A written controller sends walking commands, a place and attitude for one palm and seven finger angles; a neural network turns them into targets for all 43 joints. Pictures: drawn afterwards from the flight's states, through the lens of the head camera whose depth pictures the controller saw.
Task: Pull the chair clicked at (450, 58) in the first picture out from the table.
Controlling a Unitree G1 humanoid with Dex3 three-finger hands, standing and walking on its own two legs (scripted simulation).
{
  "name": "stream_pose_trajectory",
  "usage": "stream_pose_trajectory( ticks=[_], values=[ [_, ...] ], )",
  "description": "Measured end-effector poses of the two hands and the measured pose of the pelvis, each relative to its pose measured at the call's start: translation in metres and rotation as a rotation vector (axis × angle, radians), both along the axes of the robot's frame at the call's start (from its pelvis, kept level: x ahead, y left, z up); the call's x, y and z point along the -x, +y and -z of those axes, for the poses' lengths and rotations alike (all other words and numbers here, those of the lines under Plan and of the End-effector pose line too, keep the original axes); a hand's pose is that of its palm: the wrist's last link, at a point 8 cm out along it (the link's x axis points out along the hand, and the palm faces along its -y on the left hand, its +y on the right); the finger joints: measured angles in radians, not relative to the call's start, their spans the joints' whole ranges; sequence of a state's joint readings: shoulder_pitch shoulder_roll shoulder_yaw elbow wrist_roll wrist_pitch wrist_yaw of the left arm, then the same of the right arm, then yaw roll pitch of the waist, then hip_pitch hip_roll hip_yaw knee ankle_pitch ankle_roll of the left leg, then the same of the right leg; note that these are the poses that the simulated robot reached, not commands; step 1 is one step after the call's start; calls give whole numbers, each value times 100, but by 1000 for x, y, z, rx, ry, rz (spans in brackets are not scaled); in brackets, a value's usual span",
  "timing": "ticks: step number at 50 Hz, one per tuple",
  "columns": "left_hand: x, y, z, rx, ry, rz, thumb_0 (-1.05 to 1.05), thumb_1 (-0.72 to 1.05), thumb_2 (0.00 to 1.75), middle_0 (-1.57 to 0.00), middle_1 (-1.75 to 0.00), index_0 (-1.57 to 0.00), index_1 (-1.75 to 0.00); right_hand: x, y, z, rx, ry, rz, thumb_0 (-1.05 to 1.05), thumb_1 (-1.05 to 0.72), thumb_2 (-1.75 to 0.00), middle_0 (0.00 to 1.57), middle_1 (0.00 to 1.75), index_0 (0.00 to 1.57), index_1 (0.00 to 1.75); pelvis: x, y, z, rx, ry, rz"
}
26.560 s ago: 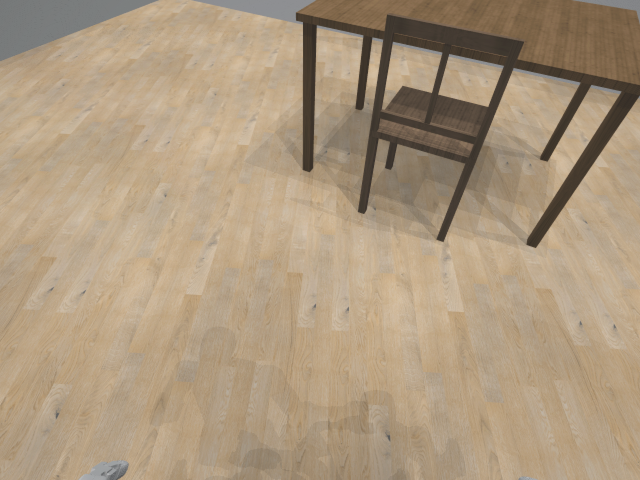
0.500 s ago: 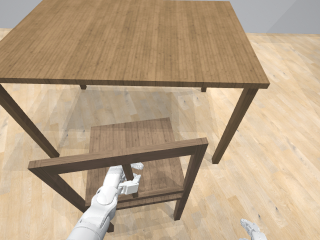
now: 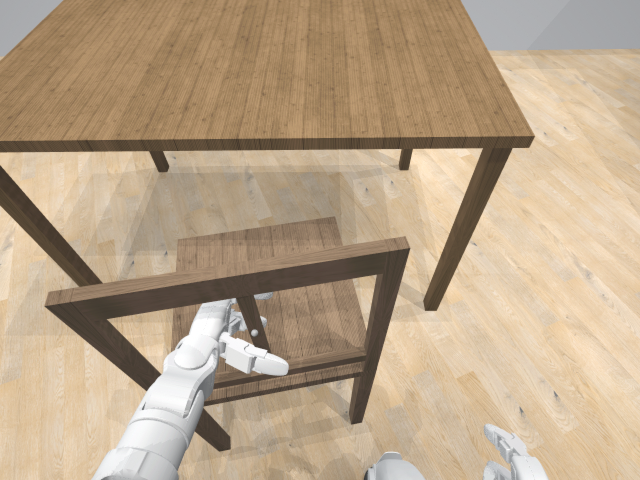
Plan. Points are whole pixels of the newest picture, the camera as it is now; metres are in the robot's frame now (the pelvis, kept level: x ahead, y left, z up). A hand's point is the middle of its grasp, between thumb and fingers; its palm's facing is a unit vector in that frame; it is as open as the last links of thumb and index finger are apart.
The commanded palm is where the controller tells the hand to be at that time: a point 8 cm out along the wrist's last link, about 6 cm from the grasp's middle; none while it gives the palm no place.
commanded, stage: open the thumb and straighten the fingers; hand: left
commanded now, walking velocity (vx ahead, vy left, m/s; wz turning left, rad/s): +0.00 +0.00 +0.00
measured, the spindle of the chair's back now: (258, 336) +0.34 +0.10 -0.08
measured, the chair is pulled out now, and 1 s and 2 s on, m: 0.24 0.24 0.24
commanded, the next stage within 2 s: draw the fingers out of the gap in 0.30 s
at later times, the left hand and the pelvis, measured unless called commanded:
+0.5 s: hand (253, 333) +0.32 +0.10 -0.04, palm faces -0.14 -0.98 -0.14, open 17.4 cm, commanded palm +0.29 +0.15 -0.01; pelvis -0.01 -0.01 -0.01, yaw +0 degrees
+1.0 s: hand (239, 402) +0.23 +0.11 -0.04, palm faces -0.14 -0.98 -0.13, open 17.5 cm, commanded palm +0.22 +0.16 -0.01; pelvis +0.01 -0.01 -0.01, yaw +2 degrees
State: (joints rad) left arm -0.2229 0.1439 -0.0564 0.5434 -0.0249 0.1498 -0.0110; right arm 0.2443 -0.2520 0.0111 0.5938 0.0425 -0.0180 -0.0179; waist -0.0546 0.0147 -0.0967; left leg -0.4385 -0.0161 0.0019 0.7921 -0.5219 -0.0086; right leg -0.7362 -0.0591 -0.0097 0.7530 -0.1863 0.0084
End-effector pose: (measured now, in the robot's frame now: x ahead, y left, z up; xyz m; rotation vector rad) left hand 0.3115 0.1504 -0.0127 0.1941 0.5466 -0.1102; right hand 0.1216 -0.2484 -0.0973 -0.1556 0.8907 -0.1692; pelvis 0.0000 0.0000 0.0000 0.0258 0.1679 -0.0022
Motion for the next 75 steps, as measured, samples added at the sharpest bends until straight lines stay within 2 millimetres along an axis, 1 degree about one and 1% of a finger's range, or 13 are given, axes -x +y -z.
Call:
stream_pose_trajectory(
  ticks=[5, 13, 16, 20, 24, 27, 39, 47, 52, 58, 65, 69, 75],
  values=[
    [0, -3, 1, 15, -2, 5, -1, -48, 23, -26, -80, -28, -80, 10, 2, 8, -10, 6, -3, 1, -90, -90, 20, 30, 20, 30, 6, -2, 4, -5, 10, -1],
    [-2, 1, 3, 2, 5, -9, -1, -53, 20, -10, -29, -10, -29, 19, -7, 11, -1, 11, 7, 1, -90, -90, 20, 30, 20, 30, 9, -8, 7, -9, 22, 0],
    [-3, 4, 2, 3, 3, -15, -1, -54, 20, -6, -17, -6, -17, 19, -12, 11, 10, 9, 9, 1, -90, -90, 20, 30, 20, 30, 9, -10, 7, -9, 27, -2],
    [-3, 2, 3, 3, 8, -7, -2, -54, 20, -3, -8, -3, -8, 16, -18, 10, 22, 1, 5, 1, -90, -90, 20, 30, 20, 30, 8, -12, 8, -7, 35, -8],
    [-3, 2, 6, 15, 17, -13, -2, -54, 20, -1, -3, -1, -3, 10, -23, 8, 30, -8, 4, 1, -90, -90, 20, 30, 20, 30, 6, -13, 8, -8, 39, -5],
    [4, 3, 4, 11, 8, -11, -2, -54, 20, -1, -2, -1, -2, 4, -23, 4, 27, -29, 6, 1, -90, -90, 20, 30, 20, 30, 3, -14, 7, -7, 41, -4],
    [62, 7, 9, 5, 32, -23, -2, -54, 20, 0, 0, 0, 0, -37, -9, -9, 19, -142, -60, 1, -90, -90, 20, 30, 20, 30, -7, -13, 8, 7, 24, -24],
    [85, 10, 5, 17, 19, -18, -2, -54, 20, 0, 0, 0, 0, -60, 7, -20, 22, -231, -109, 1, -90, -90, 20, 30, 20, 30, -9, -9, 11, 18, 10, -41],
    [95, 13, 7, 24, 34, -17, -2, -54, 20, 0, 0, 0, 0, -64, 16, -24, 25, -257, -120, 1, -90, -90, 20, 30, 20, 30, -9, -5, 13, 23, 9, -43],
    [112, 19, 5, 28, 34, -23, -2, -54, 20, 0, 0, 0, 0, -60, 21, -26, 32, -260, -117, 1, -90, -90, 20, 30, 20, 30, -12, 1, 15, 31, 15, -43],
    [138, 13, 4, 45, 52, -14, -2, -54, 20, 0, 0, 0, 0, -56, 27, -24, 38, -261, -106, 2, -90, -90, 20, 30, 20, 30, -17, 9, 18, 39, 22, -44],
    [138, 17, -6, 176, -104, -87, -2, -54, 20, 0, 0, -1, 0, -56, 31, -20, 53, -283, -121, 2, -90, -90, 20, 30, 20, 30, -15, 9, 26, 41, 40, -43],
    [129, 44, -48, 169, -471, -156, -2, -54, 20, 0, 0, -1, 0, -59, 38, -5, 23, -297, -151, 2, -90, -90, 20, 30, 20, 30, -11, 9, 37, 51, 58, -46]
  ],
)
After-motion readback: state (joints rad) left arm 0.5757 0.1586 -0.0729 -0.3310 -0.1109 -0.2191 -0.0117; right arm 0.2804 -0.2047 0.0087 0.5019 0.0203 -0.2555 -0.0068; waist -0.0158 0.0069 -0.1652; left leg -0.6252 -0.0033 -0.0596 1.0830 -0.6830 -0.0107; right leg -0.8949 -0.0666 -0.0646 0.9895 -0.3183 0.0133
